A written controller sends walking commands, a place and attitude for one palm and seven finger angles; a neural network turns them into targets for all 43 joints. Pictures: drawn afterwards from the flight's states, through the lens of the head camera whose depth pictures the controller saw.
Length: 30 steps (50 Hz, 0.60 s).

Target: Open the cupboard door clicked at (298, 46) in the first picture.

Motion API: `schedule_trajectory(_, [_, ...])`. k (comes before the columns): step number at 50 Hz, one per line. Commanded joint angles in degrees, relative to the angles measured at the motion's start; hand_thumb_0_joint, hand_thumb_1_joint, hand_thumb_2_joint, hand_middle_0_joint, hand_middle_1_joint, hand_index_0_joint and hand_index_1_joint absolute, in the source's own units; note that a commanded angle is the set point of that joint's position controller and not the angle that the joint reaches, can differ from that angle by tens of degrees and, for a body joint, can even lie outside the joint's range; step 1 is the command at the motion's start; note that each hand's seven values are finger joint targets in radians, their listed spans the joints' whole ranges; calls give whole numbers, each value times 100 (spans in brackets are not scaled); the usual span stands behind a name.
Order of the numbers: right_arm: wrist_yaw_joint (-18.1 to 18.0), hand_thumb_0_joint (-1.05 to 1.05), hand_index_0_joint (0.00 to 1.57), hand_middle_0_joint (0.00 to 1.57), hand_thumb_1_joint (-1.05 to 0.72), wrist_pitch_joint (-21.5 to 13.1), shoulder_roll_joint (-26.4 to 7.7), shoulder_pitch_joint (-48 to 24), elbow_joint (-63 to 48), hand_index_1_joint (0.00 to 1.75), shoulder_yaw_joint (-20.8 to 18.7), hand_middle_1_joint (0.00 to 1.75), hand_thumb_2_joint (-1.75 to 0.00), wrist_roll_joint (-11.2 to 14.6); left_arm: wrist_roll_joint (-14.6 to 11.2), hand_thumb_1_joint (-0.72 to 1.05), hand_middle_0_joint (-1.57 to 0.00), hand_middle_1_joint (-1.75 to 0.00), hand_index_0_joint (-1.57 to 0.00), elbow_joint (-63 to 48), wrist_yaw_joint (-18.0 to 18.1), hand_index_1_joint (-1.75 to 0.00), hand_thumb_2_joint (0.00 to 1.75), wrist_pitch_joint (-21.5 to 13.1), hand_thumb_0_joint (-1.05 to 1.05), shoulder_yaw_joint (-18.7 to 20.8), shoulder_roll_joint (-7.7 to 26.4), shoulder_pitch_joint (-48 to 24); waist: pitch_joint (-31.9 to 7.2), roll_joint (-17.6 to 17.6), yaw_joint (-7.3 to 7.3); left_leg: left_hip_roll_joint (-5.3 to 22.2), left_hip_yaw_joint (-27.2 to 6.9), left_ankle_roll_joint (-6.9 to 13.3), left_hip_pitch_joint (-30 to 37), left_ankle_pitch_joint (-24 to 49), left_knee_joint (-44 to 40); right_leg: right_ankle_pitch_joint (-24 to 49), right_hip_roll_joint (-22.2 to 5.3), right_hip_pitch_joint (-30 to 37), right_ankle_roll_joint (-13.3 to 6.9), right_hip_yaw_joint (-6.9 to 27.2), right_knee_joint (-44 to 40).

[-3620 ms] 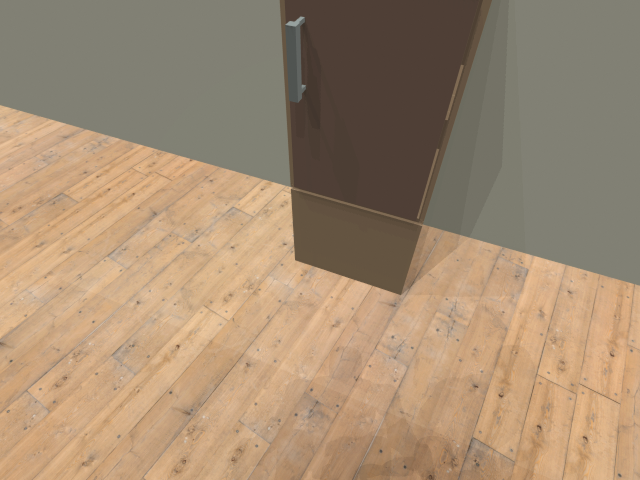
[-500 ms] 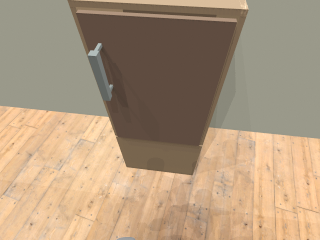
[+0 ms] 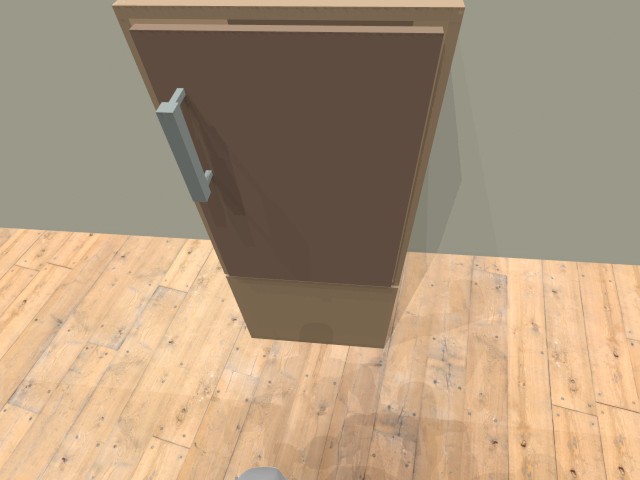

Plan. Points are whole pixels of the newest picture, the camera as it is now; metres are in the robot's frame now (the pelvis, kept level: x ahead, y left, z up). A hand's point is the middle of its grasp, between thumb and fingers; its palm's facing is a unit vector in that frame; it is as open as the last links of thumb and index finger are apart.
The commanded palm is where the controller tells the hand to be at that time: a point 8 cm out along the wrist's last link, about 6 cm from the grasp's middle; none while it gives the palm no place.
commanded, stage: come to a stop and stand still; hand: left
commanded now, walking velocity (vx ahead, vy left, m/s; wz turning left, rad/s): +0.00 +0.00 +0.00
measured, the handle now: (191, 148) +0.56 +0.24 +0.09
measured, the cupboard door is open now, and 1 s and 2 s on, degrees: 0 0 0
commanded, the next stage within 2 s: look again from close up in 0.46 s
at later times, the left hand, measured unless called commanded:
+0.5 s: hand out of the picture -0.03 +0.17 -0.16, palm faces +0.04 -0.98 -0.18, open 7.3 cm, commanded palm none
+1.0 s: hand out of the picture -0.02 +0.19 -0.17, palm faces +0.03 -0.98 -0.21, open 7.3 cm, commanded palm none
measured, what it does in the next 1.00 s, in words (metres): steps on the spot: left foot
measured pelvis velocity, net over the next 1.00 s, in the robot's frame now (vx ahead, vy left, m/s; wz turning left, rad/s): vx -0.04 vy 0.01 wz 0.01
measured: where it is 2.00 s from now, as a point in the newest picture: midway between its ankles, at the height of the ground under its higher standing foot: outside the picture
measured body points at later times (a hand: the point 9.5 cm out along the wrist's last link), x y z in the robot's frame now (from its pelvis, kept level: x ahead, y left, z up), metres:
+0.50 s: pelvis -0.02 -0.01 +0.01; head +0.00 +0.00 +0.46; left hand -0.04 +0.22 -0.15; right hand -0.01 -0.23 -0.15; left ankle -0.03 +0.11 -0.73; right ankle +0.00 -0.12 -0.73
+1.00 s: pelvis -0.04 +0.01 +0.01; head -0.05 +0.01 +0.46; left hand -0.02 +0.24 -0.15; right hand -0.02 -0.22 -0.15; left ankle -0.03 +0.11 -0.73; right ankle +0.00 -0.12 -0.73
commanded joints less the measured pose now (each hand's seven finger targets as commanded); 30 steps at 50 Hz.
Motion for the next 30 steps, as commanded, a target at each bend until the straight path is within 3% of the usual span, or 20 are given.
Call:
schedule_trajectory(1, [60, 0, 20, 20, -90, -190, -186, 347, -249, 30, 68, 30, -90, 49, -26, 90, -20, -30, -20, -342, 77, -30, 90, -153, 0, 104, 831, -42, -325, -1365, -93, -40, 40, -11, 33, -38, 298, 3001, -1313, 148, -1014, 905, -1187])
schedule_trajectory(3, [56, 0, 20, 20, -90, -243, -142, 408, -198, 30, 119, 30, -90, 68, -54, 90, -20, -30, -20, -256, 97, -30, 90, -180, 0, 103, 858, 179, -573, -1226, -22, -55, 134, -45, 369, 219, -906, 3268, -1261, 593, -956, 893, -942])
schedule_trajectory(5, [42, 0, 20, 20, -90, -313, -115, 759, 33, 30, 177, 30, -90, 54, -134, 90, -20, -30, -20, -156, 104, -30, 90, -165, 0, 90, 809, 200, -739, -936, -111, -60, 150, -25, 1203, 1440, -2492, 2454, -1102, 489, -650, 819, -682])
schedule_trajectory(6, [32, 0, 20, 20, -90, -387, -216, 810, 89, 30, 198, 30, -90, 38, -188, 90, -20, -30, -20, -114, 93, -30, 90, -148, 0, 49, 669, 247, -739, -521, -87, 120, -182, 66, 1582, 2192, -3017, 1859, -835, 256, -385, 679, -495])
schedule_trajectory(7, [-3, 0, 20, 20, -90, -463, -468, 638, 76, 30, 200, 30, -90, -22, -237, 90, -20, -30, -20, -81, 64, -30, 90, -139, 0, -5, 442, 447, -716, 302, 99, 745, -875, 325, 1543, 2874, -3129, 1210, -446, 97, -124, 476, -455])
schedule_trajectory(8, [-29, 0, 20, 20, -90, -457, -567, 413, 52, 30, 214, 30, -90, -46, -223, 90, -20, -30, -20, -16, 63, -30, 90, -124, 0, -35, 342, 455, -562, 386, 199, 1057, -1017, 532, 1091, 2830, -3215, 685, -314, 417, -7, 290, -626])
schedule_trajectory(9, [-24, 0, 20, 20, -90, -428, -538, 286, 70, 30, 235, 30, -90, -34, -176, 90, -20, -30, -20, 48, 45, -30, 90, -115, 0, -44, 314, 436, -408, 117, 244, 962, -826, 490, 708, 1960, -3312, 477, -282, 691, -23, 321, -837])
schedule_trajectory(10, [-22, 0, 20, 20, -90, -466, -418, 211, 148, 30, 261, 30, -90, -30, -155, 90, -20, -30, -20, 136, 23, -30, 90, -104, 0, -40, 415, 320, -259, 512, 216, 689, -716, 391, 707, 1973, -3382, 855, -338, 656, -18, 302, -852])
schedule_trajectory(11, [-26, 0, 20, 20, -90, -461, -369, 273, 203, 30, 283, 30, -90, -13, -162, 90, -20, -30, -20, 197, 13, -30, 90, -91, 0, -45, 447, 296, -183, 662, 185, 625, -644, 340, 691, 1770, -3491, 833, -360, 714, -16, 270, -880])
schedule_trajectory(13, [-35, 0, 20, 20, -90, -442, -286, 365, 301, 30, 282, 30, -90, -2, -172, 90, -20, -30, -20, 337, -2, -30, 90, -120, 0, -65, 386, 421, -73, 511, 186, 500, -482, 268, 708, 1402, -3523, 925, -374, 727, -67, 374, -1092])
schedule_trajectory(16, [-37, 0, 20, 20, -90, -414, -208, 598, 377, 30, 278, 30, -90, 8, -173, 90, -20, -30, -20, 467, -9, -30, 90, -157, 0, -102, 381, 477, 10, -4, 99, 354, -312, 208, 905, 1105, -3461, 672, -460, 551, -91, 517, -1446])
schedule_trajectory(20, [-29, 0, 20, 20, -90, -416, -151, 843, 471, 30, 287, 30, -90, 8, -171, 90, -20, -30, -20, 567, 3, -30, 90, -201, 0, -133, 339, 526, -78, -503, 16, 284, -184, 200, 1208, 1283, -3381, 381, -514, 368, -85, 635, -1677])
schedule_trajectory(23, [-33, 0, 20, 20, -90, -441, -124, 951, 537, 30, 312, 30, -90, 16, -183, 90, -20, -30, -20, 634, 16, -30, 90, -234, 0, -153, 306, 607, -120, -579, -3, 287, -138, 196, 1330, 1508, -3347, 461, -542, 354, -91, 663, -1710])
schedule_trajectory(27, [-46, 0, 20, 20, -90, -469, -82, 1016, 604, 30, 347, 30, -90, 22, -191, 90, -20, -30, -20, 720, 36, -30, 90, -258, 0, -172, 247, 750, -144, -409, 12, 313, -130, 189, 1390, 1713, -3354, 782, -527, 425, -109, 641, -1635])
schedule_trajectory(28, [45, 0, 20, 20, -90, -625, -279, 398, 281, 30, 337, 30, -90, 59, -87, 90, -20, -30, -20, 842, 292, -30, 90, -440, 0, -267, 375, 1286, -191, -175, 298, 385, 186, 32, 1031, 1990, -2153, 2868, -895, 493, 6, 727, -1217])
schedule_trajectory(29, [64, 0, 20, 20, -90, -628, -130, 532, 57, 30, 390, 30, -90, 88, -125, 90, -20, -30, -20, 816, 257, -30, 90, -540, 0, -246, 667, 1180, -430, -304, -6, 198, 144, 13, 1111, 1943, -2253, 4068, -1064, 591, -133, 742, -955])
schedule_trajectory(30, [24, 0, 20, 20, -90, -654, 69, 1062, 122, 30, 380, 30, -90, 32, -147, 90, -20, -30, -20, 660, 228, -30, 90, -521, 0, -227, 543, 1072, -903, -52, -123, 113, 58, 96, 1239, 1732, -2492, 3726, -998, 891, -208, 712, -698])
